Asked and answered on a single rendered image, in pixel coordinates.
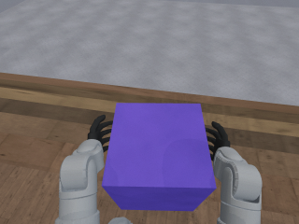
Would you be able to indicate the robot right hand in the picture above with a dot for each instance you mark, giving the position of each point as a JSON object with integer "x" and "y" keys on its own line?
{"x": 220, "y": 141}

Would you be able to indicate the carton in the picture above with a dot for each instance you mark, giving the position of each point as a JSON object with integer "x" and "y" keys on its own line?
{"x": 158, "y": 157}

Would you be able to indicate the robot left hand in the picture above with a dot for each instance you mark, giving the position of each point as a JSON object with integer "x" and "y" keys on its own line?
{"x": 96, "y": 132}

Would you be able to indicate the robot left forearm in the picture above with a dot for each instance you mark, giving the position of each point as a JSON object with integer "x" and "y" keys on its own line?
{"x": 78, "y": 184}

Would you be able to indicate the robot right forearm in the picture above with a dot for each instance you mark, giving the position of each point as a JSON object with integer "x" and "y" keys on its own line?
{"x": 241, "y": 188}

